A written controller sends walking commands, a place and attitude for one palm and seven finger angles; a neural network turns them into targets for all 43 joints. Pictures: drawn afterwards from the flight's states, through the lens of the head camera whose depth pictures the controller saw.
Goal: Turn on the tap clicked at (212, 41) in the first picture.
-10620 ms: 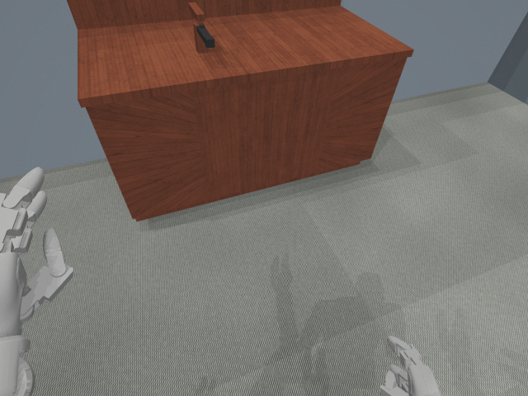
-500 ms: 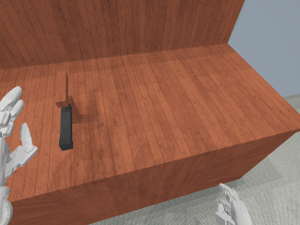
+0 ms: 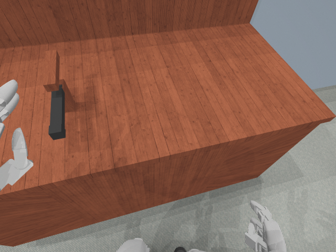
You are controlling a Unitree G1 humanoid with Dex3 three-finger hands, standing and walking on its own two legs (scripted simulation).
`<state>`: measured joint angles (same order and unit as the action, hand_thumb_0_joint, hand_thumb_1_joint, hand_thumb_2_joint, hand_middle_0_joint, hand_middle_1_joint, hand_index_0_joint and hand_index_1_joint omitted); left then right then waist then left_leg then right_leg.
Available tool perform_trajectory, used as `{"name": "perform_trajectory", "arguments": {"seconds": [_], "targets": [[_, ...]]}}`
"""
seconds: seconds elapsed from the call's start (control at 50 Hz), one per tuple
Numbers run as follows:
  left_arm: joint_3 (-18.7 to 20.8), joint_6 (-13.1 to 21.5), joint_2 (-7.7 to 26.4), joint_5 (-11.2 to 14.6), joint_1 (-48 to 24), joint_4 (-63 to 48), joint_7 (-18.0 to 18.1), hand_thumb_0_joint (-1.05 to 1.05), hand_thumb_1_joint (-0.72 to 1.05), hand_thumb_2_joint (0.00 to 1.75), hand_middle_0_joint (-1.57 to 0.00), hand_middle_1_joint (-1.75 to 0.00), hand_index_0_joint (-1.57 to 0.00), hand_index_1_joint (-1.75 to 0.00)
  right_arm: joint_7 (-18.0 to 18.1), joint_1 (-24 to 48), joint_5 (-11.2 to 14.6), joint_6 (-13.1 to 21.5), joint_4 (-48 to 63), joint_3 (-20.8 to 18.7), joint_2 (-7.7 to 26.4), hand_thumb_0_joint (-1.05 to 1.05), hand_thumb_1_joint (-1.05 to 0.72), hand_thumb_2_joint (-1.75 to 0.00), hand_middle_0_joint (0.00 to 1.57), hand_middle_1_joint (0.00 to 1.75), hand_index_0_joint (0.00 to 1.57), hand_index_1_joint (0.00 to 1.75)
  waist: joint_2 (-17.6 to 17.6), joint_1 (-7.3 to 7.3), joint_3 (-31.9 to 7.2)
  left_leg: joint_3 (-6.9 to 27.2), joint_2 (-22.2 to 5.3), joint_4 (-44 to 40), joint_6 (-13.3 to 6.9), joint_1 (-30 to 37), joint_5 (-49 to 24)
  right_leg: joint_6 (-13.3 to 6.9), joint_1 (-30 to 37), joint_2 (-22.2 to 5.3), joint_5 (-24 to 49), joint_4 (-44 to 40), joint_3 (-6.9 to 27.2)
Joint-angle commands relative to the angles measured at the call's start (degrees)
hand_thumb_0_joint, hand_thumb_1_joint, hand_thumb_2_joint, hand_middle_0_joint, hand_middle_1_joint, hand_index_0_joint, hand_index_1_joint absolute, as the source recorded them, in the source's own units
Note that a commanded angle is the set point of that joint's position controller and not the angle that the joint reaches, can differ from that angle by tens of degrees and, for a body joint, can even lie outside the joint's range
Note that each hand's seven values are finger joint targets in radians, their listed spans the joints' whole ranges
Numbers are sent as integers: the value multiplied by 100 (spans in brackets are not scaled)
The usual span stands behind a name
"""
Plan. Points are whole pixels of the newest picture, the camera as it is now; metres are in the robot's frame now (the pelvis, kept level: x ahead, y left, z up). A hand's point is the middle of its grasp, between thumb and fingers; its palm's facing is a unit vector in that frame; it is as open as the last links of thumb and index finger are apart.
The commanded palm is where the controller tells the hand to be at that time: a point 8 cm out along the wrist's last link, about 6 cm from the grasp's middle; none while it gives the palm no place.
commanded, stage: shuffle to correct the standing spot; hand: left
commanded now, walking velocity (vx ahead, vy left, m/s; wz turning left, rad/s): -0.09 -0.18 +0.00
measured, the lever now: (57, 131) +0.35 +0.31 +0.04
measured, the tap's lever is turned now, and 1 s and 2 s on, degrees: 0 0 0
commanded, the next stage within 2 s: come to a stop and stand still in 0.26 s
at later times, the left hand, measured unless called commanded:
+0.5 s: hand (48, 205) +0.16 +0.19 +0.17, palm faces +0.29 -0.84 -0.46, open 7.5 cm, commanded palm +0.10 +0.23 +0.18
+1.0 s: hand out of the picture +0.11 +0.21 +0.15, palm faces +0.39 -0.82 -0.41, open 7.4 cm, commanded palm +0.05 +0.23 +0.18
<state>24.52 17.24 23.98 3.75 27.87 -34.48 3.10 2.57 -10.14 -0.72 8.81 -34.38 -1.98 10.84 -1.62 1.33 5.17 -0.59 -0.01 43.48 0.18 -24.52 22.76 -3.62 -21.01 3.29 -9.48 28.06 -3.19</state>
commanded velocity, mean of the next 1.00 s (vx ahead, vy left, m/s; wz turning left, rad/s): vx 0.04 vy -0.03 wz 0.00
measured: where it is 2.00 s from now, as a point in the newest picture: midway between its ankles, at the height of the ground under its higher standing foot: outside the picture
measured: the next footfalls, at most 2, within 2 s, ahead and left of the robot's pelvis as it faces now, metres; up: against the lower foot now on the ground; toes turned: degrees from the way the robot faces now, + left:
left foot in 0.06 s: +0.03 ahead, +0.10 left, +0.00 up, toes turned +2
right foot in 0.38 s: -0.03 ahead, -0.16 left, +0.00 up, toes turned -3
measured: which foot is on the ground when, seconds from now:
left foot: up 0.00-0.04, down 0.06-0.42, up 0.44-0.54, down 0.56-0.84, up 0.86-1.00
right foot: down 0.00-0.08, up 0.10-0.36, down 0.38-1.00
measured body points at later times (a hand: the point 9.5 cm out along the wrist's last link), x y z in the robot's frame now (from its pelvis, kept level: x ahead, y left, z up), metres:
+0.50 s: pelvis -0.07 -0.04 -0.01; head -0.04 -0.03 +0.43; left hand +0.14 +0.23 +0.20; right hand +0.08 -0.28 -0.09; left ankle -0.05 +0.06 -0.71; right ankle -0.06 -0.19 -0.73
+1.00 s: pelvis -0.11 -0.04 -0.01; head -0.09 -0.02 +0.44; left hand +0.08 +0.25 +0.17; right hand +0.05 -0.28 -0.09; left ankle -0.14 +0.07 -0.71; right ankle -0.07 -0.16 -0.73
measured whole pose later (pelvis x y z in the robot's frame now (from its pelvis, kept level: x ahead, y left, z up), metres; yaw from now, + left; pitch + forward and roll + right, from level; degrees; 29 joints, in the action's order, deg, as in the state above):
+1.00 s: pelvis -0.11 -0.04 -0.01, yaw +0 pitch -1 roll -1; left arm 24.0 10.7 22.4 2.9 27.9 -28.8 6.5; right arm -0.1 -12.0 1.7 3.3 -34.1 -0.7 10.6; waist -1.5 -0.4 3.3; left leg 3.5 0.5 51.8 -1.7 -20.8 21.3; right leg -1.3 -21.2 0.2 -15.8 37.6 -3.2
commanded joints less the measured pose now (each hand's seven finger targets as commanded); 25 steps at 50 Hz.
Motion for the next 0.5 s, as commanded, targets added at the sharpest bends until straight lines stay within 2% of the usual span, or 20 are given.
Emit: {"name": "perform_trajectory", "arguments": {"seconds": [0.0, 0.02, 0.04, 0.06, 0.08, 0.1, 0.12, 0.16, 0.2, 0.24, 0.28, 0.32, 0.34, 0.36, 0.38, 0.4, 0.42, 0.44, 0.46, 0.48], "targets": [[693, 68, 865, 107, 348, -698, 249, 0, 90, 90, -20, -30, -20, -30, 121, 101, 0, 249, 873, -102, 528, 0, -90, -90, 20, 30, 20, 30, -390, -78, -1363, -107, -169, -1799, -42, 1043, -490, -239, 460, -1309, 291, -600, 1068], [670, 87, 884, 155, 232, -757, 250, 0, 90, 90, -20, -30, -20, -30, 159, 58, 13, 233, 877, -108, 613, 0, -90, -90, 20, 30, 20, 30, 135, -116, -1317, 246, -551, -2451, -165, 1267, -1078, 75, 426, -892, 293, -35, 767], [623, 132, 882, 150, 7, -970, 242, 0, 90, 90, -20, -30, -20, -30, 184, 124, 8, 235, 971, -146, 744, 0, -90, -90, 20, 30, 20, 30, 918, -94, -1229, 1383, -1566, -2811, -496, 1324, -2179, 368, 127, -428, -6, 917, 501], [626, 137, 959, 57, -121, -994, 263, 0, 90, 90, -20, -30, -20, -30, 180, 234, -16, 257, 960, -153, 615, 0, -90, -90, 20, 30, 20, 30, 1310, -93, -1173, 1902, -2325, -2568, -885, 1818, -3578, 519, -622, -324, -1339, 1931, 598], [622, 126, 857, 39, -256, -955, 207, 0, 90, 90, -20, -30, -20, -30, 135, 105, -51, 278, 858, -181, 603, 0, -90, -90, 20, 30, 20, 30, 1033, -2, -1268, 1631, -2425, -2500, -1155, 1905, -3820, 547, -788, -220, -1545, 3018, 830], [700, 75, 1061, 33, -648, -1312, 187, 0, 90, 90, -20, -30, -20, -30, 133, 109, -161, 310, 909, -211, 601, 0, -90, -90, 20, 30, 20, 30, 1191, -71, -1075, 1898, -2431, -2538, -1054, 1458, -3570, 498, -857, -292, -1581, 3338, 958], [630, 27, 953, -2, -670, -1475, 180, 0, 90, 90, -20, -30, -20, -30, 87, 38, -156, 298, 885, -285, 677, 0, -90, -90, 20, 30, 20, 30, 1066, -65, -992, 1515, -2263, -2323, -948, 1717, -3918, 451, -969, -322, -1425, 3320, 918], [395, -62, 760, -72, -772, -1845, 197, 0, 90, 90, -20, -30, -20, -30, -85, 108, -41, 313, 964, -316, 736, 0, -90, -90, 20, 30, 20, 30, 1255, 25, -1082, 723, -1898, -1954, -683, 2217, -4172, 402, -903, -390, -1279, 2659, 596], [265, -148, 592, -93, -597, -1732, 186, 0, 90, 90, -20, -30, -20, -30, -208, -11, 35, 285, 1025, -389, 826, 0, -90, -90, 20, 30, 20, 30, 1527, 31, -1108, 617, -1620, -1825, -492, 2045, -3539, 288, -354, -393, -1116, 1518, 276], [315, -244, 643, -83, -550, -1523, 194, 0, 90, 90, -20, -30, -20, -30, -265, -4, 101, 239, 1100, -373, 847, 0, -90, -90, 20, 30, 20, 30, 1759, -110, -977, 684, -1496, -1956, -410, 1549, -2065, 284, 248, -288, -1028, 774, 24], [358, -321, 678, -82, -503, -1300, 192, 0, 90, 90, -20, -30, -20, -30, -296, -72, 133, 172, 1132, -324, 859, 0, -90, -90, 20, 30, 20, 30, 1782, -244, -857, 796, -1382, -1741, -400, 1294, -1280, 327, 512, -163, -854, 203, -226], [595, -355, 887, -91, -582, -1040, 191, 0, 90, 90, -20, -30, -20, -30, -309, -39, 171, 85, 1133, -319, 890, 0, -90, -90, 20, 30, 20, 30, 1555, -259, -739, 728, -1240, -1410, -351, 655, -295, 369, 1059, -128, -254, -280, -379], [700, -351, 974, -84, -563, -916, 175, 0, 90, 90, -20, -30, -20, -30, -322, -65, 206, 55, 1131, -327, 847, 0, -90, -90, 20, 30, 20, 30, 1244, -254, -756, 579, -1104, -1054, -326, 419, 163, 329, 1272, -236, -107, -399, -346], [856, -343, 1146, -94, -353, -774, 200, 0, 90, 90, -20, -30, -20, -30, -336, -154, 231, 25, 1121, -298, 810, 0, -90, -90, 20, 30, 20, 30, 872, -272, -826, 395, -841, -567, -285, 428, 366, 230, 1247, -451, 1, -625, -221], [817, -314, 1071, -46, -371, -703, 221, 0, 90, 90, -20, -30, -20, -30, -335, -132, 260, -30, 1097, -234, 720, 0, -90, -90, 20, 30, 20, 30, 395, -280, -890, 174, -490, 186, -219, 284, 605, 55, 1259, -711, 191, -797, -57], [806, -320, 1081, -28, -522, -683, 272, 0, 90, 90, -20, -30, -20, -30, -310, -170, 340, -56, 1087, -257, 612, 0, -90, -90, 20, 30, 20, 30, -436, -324, -1033, -147, -25, 1084, -73, 236, 686, -247, 1184, -1118, 565, -676, 285], [755, -350, 1000, 27, -379, -662, 288, 0, 90, 90, -20, -30, -20, -30, -279, -83, 359, -83, 1124, -331, 690, 0, -90, -90, 20, 30, 20, 30, -1412, -260, -1083, -60, 195, 1797, -9, 217, 379, -690, 711, -1731, 151, -885, 1331], [735, -345, 966, 27, -284, -787, 327, 0, 90, 90, -20, -30, -20, -30, -236, 34, 372, -98, 1141, -327, 743, 0, -90, -90, 20, 30, 20, 30, -1489, -192, -823, 279, 7, 2132, -49, 330, 144, -947, 105, -2013, -221, -957, 1571], [830, -390, 1001, 26, 5, -607, 389, 0, 90, 90, -20, -30, -20, -30, -214, 86, 377, -147, 1068, -252, 716, 0, -90, -90, 20, 30, 20, 30, -1072, -271, -715, 367, -91, 1910, -104, 439, 19, -941, -180, -1951, -233, -782, 1449], [746, -380, 885, 13, 72, -670, 399, 0, 90, 90, -20, -30, -20, -30, -229, 117, 333, -213, 1005, -148, 591, 0, -90, -90, 20, 30, 20, 30, -732, -346, -717, 390, -176, 1202, -164, 616, -13, -778, -260, -1822, -247, -477, 1092]]}}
